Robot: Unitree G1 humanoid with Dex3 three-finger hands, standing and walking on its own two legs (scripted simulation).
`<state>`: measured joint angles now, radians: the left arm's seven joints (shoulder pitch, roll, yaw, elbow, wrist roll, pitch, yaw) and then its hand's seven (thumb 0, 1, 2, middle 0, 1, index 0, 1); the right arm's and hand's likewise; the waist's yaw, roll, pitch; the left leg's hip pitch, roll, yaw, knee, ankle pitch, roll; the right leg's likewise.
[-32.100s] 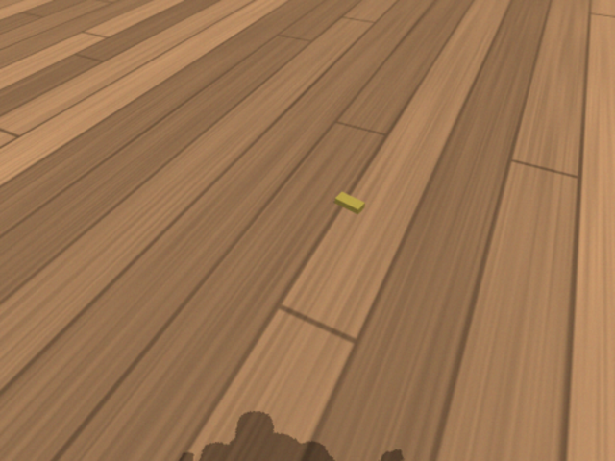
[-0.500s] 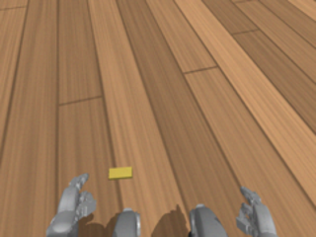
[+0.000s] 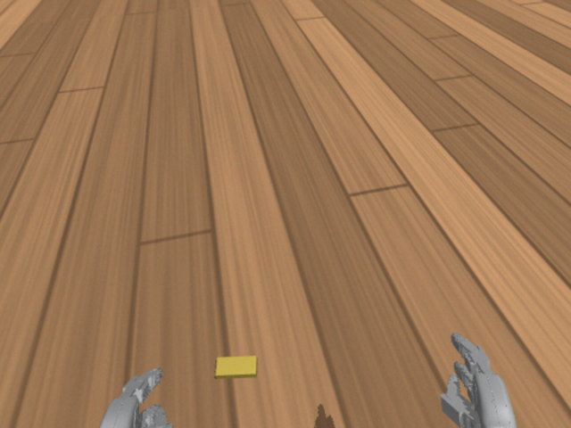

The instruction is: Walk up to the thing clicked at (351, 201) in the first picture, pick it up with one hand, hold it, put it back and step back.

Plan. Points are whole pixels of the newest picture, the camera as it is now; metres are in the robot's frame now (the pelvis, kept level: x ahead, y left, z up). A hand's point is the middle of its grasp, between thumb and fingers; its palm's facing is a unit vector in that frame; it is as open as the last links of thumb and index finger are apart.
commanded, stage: home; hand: left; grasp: from above
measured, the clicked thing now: (237, 367) +0.46 +0.20 -0.70
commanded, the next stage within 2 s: stand in 1.78 s
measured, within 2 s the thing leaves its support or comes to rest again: neither
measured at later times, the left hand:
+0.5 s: hand out of the picture +0.16 +0.18 -0.04, palm faces +0.06 -0.98 -0.21, open 7.4 cm
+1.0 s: hand out of the picture +0.16 +0.17 -0.04, palm faces +0.05 -0.98 -0.21, open 7.4 cm
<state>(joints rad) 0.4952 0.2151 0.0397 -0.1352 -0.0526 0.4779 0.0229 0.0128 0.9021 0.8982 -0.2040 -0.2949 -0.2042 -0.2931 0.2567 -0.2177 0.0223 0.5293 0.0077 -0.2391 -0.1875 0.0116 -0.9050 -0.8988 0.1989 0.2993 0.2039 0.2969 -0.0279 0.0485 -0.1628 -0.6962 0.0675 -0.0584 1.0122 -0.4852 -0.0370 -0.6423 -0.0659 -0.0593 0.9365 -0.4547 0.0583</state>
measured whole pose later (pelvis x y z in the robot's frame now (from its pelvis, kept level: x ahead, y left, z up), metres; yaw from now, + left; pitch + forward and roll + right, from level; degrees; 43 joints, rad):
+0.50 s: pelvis -0.01 +0.00 +0.00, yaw +0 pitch +9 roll -3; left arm 0.48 0.21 0.04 -0.12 -0.05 0.48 0.02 0.01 0.90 0.90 -0.20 -0.29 -0.20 -0.29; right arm 0.29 -0.22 0.02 0.57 0.00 -0.25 -0.19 0.01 -0.90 -0.90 0.20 0.30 0.21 0.30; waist -0.03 0.05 -0.15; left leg -0.69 0.07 -0.05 1.01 -0.47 -0.04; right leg -0.64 -0.06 -0.05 0.94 -0.44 0.05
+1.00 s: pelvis +0.00 -0.01 +0.00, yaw +0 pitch +9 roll -2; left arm 0.48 0.21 0.04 -0.14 -0.05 0.48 0.02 0.01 0.90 0.90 -0.20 -0.29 -0.20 -0.29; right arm 0.27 -0.21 0.02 0.57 0.01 -0.27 -0.20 0.01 -0.90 -0.90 0.20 0.30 0.20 0.30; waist -0.03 0.05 -0.15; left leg -0.70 0.07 -0.06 1.01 -0.48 -0.05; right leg -0.65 -0.06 -0.05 0.95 -0.46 0.05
